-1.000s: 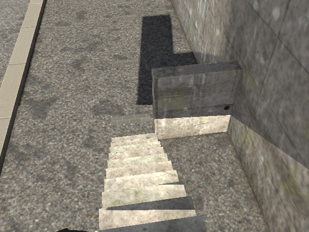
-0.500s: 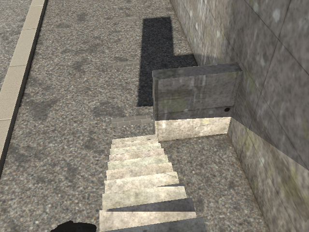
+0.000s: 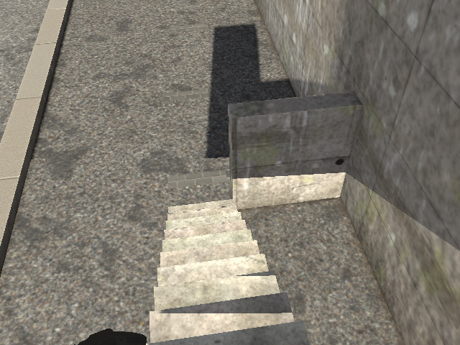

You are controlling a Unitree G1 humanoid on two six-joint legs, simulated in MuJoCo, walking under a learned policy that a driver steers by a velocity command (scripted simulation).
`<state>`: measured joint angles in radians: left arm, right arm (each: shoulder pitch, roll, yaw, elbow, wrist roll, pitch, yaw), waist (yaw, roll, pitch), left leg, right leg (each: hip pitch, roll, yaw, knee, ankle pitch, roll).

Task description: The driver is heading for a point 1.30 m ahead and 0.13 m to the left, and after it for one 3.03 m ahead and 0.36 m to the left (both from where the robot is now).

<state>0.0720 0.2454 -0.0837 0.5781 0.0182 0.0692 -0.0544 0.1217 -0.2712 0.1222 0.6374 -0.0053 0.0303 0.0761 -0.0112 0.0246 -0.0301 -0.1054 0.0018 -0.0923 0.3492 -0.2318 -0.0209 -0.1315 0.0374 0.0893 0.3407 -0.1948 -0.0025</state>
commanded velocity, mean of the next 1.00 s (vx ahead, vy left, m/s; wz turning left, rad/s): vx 0.35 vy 0.00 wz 0.00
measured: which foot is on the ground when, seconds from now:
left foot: down 0.00-1.00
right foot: down 0.00-1.00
